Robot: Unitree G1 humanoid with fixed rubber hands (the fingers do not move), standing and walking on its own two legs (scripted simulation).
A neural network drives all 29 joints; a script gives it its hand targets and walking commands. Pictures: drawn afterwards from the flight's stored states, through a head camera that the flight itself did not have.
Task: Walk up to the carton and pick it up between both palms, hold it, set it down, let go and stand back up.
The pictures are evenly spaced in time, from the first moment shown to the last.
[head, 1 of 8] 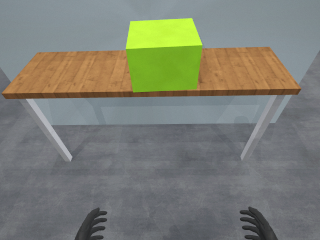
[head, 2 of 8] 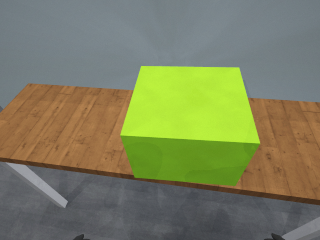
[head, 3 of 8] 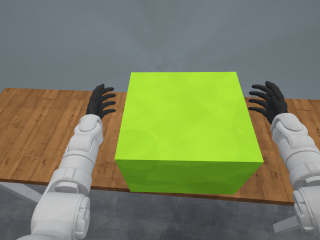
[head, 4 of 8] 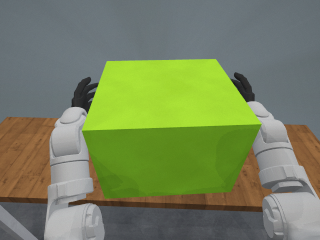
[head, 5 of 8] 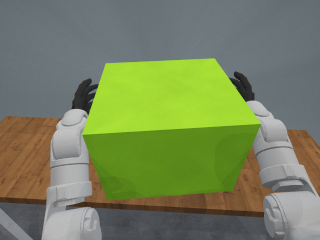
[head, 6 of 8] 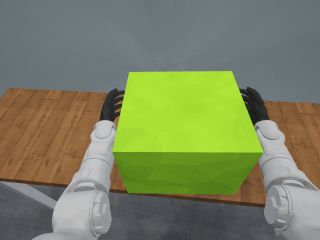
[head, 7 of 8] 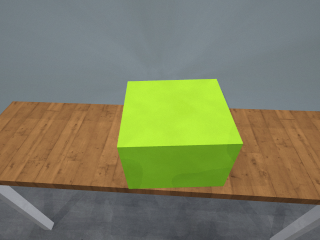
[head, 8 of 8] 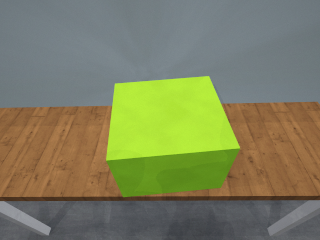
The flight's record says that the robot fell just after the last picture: no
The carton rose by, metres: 0.18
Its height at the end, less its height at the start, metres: +0.00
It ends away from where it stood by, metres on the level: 0.02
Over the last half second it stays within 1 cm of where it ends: yes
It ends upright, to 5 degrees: yes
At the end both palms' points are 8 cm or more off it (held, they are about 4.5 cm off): yes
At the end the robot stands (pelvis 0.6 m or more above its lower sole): yes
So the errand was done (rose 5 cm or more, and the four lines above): yes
